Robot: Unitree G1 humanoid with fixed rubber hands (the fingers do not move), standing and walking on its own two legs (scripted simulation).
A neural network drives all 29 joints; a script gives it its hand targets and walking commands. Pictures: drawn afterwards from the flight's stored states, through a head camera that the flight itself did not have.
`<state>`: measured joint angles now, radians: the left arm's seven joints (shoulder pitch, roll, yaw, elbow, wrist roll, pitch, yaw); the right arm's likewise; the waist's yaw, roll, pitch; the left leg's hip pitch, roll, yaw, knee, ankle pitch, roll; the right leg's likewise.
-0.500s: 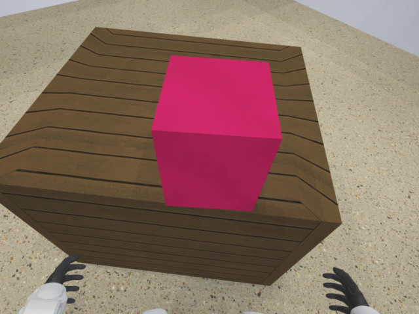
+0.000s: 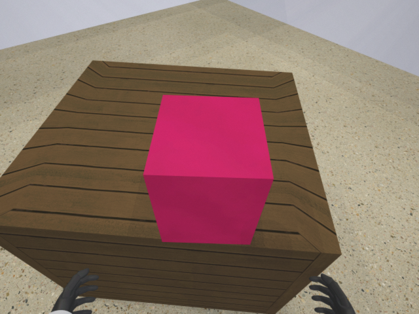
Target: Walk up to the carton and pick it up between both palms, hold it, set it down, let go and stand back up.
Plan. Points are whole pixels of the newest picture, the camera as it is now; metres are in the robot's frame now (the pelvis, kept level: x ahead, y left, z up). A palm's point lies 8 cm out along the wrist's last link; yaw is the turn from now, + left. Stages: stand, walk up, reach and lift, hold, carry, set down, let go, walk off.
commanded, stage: reach and lift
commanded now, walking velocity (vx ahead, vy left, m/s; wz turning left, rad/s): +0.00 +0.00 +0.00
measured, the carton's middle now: (208, 173) +0.40 +0.01 +0.04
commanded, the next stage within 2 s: none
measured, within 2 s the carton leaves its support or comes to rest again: neither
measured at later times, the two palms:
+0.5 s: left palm out of the picture +0.15 +0.23 -0.02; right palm (341, 313) +0.15 -0.23 -0.03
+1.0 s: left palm (85, 297) +0.16 +0.20 +0.01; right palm (330, 300) +0.16 -0.20 +0.01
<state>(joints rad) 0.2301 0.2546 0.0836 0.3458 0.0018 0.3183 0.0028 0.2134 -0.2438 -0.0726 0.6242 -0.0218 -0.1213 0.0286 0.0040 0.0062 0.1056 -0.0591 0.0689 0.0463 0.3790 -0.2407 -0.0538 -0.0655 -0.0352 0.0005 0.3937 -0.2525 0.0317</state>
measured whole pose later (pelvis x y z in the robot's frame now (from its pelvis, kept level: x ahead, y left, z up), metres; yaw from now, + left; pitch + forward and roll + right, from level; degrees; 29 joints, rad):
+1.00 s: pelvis -0.01 +0.00 +0.00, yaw -1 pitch -4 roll +0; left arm 0.38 0.20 -0.07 0.03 -0.15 -0.01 0.06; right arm 0.41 -0.09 -0.01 0.09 0.11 -0.14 -0.06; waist 0.05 -0.01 0.06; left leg -0.03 0.07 0.06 0.30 -0.19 -0.05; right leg -0.05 -0.02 0.02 0.30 -0.18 0.03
